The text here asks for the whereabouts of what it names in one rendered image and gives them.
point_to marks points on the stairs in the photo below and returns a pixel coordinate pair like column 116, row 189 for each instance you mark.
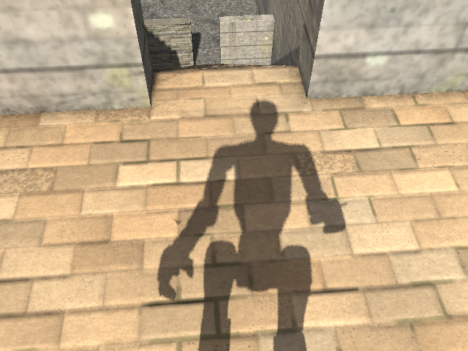
column 217, row 66

